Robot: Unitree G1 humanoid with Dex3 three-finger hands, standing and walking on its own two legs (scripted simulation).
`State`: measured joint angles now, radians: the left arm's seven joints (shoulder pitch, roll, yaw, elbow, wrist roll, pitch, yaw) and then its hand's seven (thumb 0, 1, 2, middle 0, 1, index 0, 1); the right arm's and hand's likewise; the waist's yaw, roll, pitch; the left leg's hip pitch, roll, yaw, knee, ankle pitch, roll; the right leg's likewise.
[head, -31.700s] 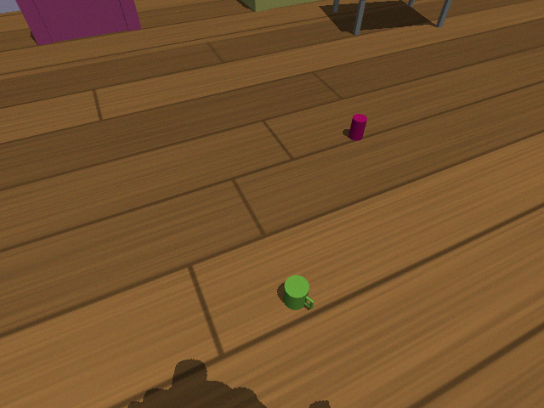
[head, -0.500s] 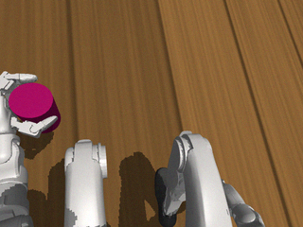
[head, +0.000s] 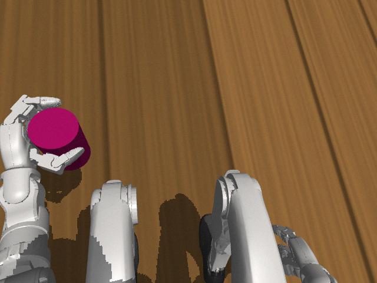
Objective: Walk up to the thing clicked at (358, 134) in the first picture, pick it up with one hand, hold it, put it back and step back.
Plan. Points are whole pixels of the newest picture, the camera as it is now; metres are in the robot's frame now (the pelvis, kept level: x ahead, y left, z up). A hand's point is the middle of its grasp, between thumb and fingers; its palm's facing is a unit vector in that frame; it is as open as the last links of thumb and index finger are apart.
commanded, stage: settle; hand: left
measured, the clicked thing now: (63, 142) +0.41 +0.24 -0.10
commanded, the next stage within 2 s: lift in 0.40 s
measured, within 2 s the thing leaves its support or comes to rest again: neither
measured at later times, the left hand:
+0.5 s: hand (52, 129) +0.41 +0.23 -0.04, palm faces +0.19 -0.98 -0.07, open 11.3 cm
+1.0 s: hand (41, 128) +0.39 +0.22 +0.03, palm faces +0.15 -0.99 -0.07, open 11.3 cm
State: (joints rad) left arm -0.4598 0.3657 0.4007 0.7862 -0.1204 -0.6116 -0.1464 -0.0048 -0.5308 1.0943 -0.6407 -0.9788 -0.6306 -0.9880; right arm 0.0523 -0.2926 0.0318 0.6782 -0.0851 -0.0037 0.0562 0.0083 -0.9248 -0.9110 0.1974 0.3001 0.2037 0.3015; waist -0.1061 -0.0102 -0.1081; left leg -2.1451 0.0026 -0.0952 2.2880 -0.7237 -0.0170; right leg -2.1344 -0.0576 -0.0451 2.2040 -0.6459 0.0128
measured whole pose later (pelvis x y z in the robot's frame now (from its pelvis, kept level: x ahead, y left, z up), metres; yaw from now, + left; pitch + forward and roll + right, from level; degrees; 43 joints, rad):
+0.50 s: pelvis +0.00 +0.00 +0.01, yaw +1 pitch +33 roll -4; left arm -0.50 0.35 0.41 0.83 -0.11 -0.61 -0.15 0.00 -0.54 1.10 -0.64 -0.99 -0.63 -1.00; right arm 0.07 -0.28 0.02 0.69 -0.08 -0.02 0.05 0.01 -0.92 -0.91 0.20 0.30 0.20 0.30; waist -0.10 0.00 -0.13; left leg -2.11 0.00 -0.08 2.24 -0.71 -0.02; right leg -2.10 -0.06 -0.03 2.17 -0.64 0.01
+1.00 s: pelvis +0.00 +0.00 +0.06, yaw +1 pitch +34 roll -3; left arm -0.35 0.30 0.34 0.60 -0.16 -0.50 -0.16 0.00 -0.54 1.10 -0.64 -0.98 -0.63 -0.99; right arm 0.10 -0.28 0.00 0.64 -0.02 -0.03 0.02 0.01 -0.94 -0.91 0.20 0.30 0.20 0.30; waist -0.07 0.02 -0.16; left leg -1.97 0.01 -0.07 2.09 -0.70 -0.01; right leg -1.98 -0.06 -0.03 2.02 -0.64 0.01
